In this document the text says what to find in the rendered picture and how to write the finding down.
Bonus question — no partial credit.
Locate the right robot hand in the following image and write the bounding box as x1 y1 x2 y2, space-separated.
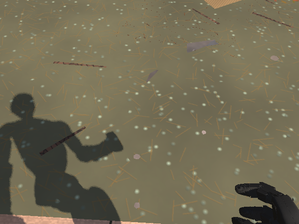
232 182 299 224

